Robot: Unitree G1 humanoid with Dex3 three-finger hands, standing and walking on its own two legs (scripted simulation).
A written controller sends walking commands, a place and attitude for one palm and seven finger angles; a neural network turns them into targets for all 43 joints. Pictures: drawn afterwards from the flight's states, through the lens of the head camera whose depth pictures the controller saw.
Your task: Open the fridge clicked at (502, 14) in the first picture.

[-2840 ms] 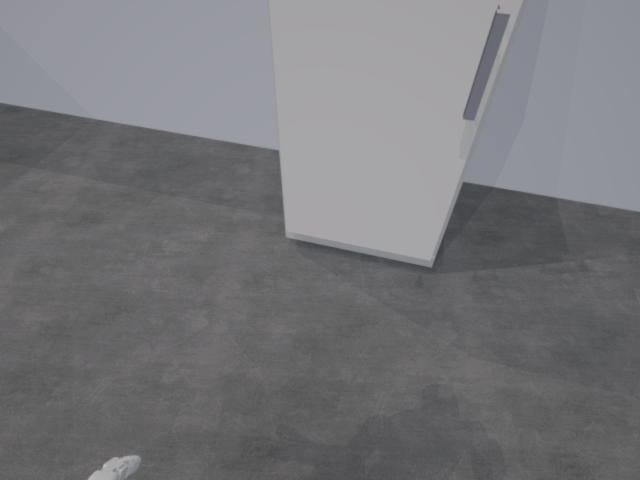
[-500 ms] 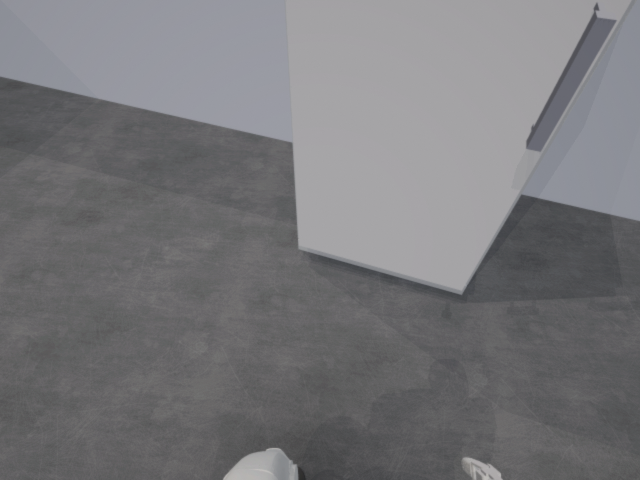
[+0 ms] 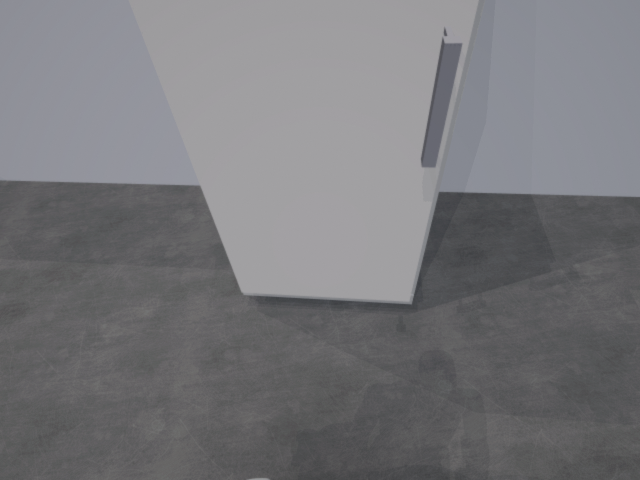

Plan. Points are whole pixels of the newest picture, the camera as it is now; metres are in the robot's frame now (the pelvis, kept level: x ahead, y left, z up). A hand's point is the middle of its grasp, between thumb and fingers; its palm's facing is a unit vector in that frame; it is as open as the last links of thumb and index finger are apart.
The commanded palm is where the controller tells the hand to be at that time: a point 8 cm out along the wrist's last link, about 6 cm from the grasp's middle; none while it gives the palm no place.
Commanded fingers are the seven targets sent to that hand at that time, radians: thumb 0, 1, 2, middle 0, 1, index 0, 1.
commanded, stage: take the last steps up to it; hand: right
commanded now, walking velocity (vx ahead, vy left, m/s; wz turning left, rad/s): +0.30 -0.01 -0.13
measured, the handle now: (437, 102) +0.73 -0.19 +0.08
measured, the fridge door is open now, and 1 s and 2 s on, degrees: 0 0 0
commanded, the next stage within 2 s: come to a stop and stand still in 0.84 s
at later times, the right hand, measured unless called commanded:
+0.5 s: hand out of the picture +0.04 -0.12 -0.16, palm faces +0.13 +0.97 -0.19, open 7.4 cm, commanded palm none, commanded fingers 0.00 -0.90 -0.90 0.20 0.30 0.20 0.30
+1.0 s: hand (490, 470) +0.18 -0.22 -0.18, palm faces +0.13 +0.98 -0.17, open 7.4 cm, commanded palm none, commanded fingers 0.00 -0.90 -0.90 0.20 0.30 0.20 0.30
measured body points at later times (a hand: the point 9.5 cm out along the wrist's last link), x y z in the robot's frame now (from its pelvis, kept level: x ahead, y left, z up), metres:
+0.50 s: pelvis +0.07 +0.04 +0.01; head +0.06 +0.06 +0.46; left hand +0.06 +0.27 -0.16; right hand +0.03 -0.17 -0.14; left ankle +0.05 +0.14 -0.74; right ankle +0.08 -0.09 -0.66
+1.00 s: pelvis +0.21 -0.05 +0.00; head +0.23 -0.07 +0.45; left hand +0.31 +0.17 -0.14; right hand +0.17 -0.27 -0.16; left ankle +0.19 +0.08 -0.67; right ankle +0.23 -0.12 -0.74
